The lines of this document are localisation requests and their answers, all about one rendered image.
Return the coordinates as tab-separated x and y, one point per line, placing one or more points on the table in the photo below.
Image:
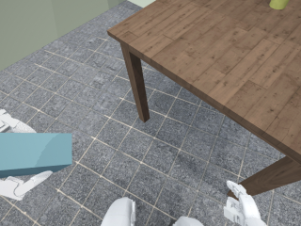
241	57

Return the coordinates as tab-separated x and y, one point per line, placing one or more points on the left robot thigh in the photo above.
122	212

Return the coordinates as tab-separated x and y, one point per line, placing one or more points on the right robot hand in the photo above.
238	211

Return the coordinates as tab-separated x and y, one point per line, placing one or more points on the sponge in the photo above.
33	153

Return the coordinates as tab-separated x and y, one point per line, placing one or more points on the left robot hand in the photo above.
13	187

